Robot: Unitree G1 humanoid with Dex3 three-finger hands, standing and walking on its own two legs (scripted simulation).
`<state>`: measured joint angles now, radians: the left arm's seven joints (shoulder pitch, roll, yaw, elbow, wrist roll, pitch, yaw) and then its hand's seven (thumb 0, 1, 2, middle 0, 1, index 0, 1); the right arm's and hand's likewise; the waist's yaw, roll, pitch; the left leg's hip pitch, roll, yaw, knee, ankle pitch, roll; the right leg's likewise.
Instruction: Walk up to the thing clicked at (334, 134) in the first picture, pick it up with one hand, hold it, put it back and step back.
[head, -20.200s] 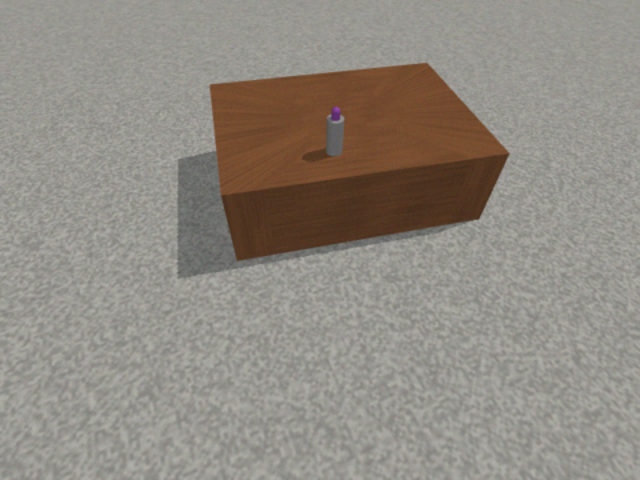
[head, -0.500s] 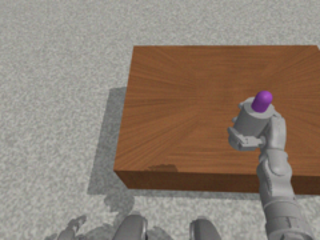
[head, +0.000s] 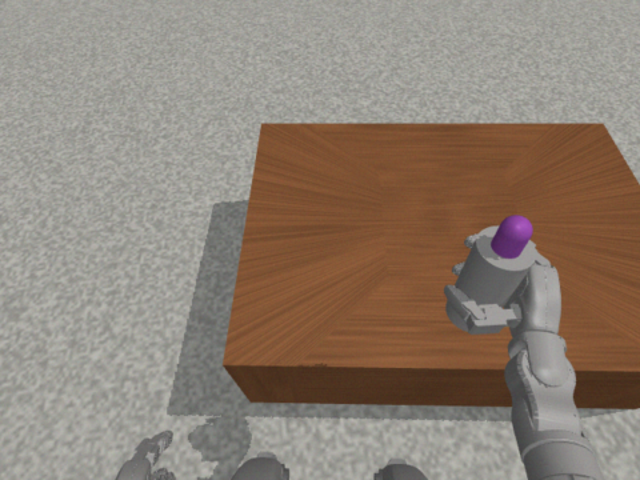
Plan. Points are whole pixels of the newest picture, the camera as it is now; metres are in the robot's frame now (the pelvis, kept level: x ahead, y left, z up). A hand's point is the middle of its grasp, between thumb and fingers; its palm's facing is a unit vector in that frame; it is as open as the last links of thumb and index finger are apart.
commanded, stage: lift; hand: right
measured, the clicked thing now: (491, 273) +0.36 -0.18 +0.06
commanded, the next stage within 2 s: hold in 0.14 s
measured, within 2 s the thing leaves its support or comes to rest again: neither
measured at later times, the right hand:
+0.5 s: hand (489, 289) +0.34 -0.17 +0.05, palm faces +0.14 +0.99 -0.01, open 8.9 cm
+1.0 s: hand (490, 289) +0.33 -0.17 +0.07, palm faces +0.14 +0.99 -0.01, open 8.9 cm
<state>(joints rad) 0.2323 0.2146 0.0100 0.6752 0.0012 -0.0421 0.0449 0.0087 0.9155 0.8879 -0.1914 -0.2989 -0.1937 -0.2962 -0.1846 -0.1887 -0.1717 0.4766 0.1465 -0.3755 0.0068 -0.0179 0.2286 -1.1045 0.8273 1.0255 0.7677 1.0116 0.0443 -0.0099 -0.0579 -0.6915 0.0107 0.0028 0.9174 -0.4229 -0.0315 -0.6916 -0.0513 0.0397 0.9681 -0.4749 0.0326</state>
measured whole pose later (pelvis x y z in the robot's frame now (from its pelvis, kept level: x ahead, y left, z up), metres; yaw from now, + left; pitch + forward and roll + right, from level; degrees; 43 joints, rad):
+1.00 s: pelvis +0.00 +0.00 +0.02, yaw +0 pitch +6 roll +1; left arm 0.23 0.20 0.00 0.68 0.00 -0.05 0.05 0.01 0.90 0.90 -0.21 -0.31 -0.21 -0.31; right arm -0.11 -0.17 -0.12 0.39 0.14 -0.33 -0.01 -0.02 0.23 -1.10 0.83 1.03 0.77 1.01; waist 0.02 -0.01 -0.04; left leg -0.53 0.02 0.00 0.80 -0.38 -0.04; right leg -0.53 -0.05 0.03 0.85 -0.43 0.03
